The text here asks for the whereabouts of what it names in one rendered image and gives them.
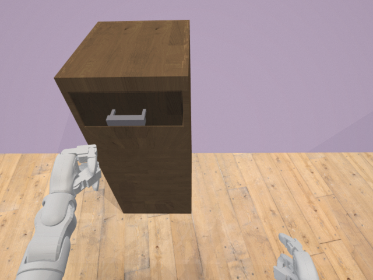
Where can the left robot hand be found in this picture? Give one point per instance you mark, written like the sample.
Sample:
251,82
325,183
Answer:
66,169

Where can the cabinet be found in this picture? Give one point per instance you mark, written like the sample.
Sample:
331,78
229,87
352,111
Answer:
148,168

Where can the handle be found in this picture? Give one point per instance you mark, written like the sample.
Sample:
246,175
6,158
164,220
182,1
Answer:
126,120

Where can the left robot forearm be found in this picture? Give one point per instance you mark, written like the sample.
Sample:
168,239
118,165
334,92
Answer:
47,253

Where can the right robot hand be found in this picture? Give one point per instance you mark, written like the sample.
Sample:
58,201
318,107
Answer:
301,267

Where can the drawer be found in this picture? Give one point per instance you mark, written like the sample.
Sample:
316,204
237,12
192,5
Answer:
162,107

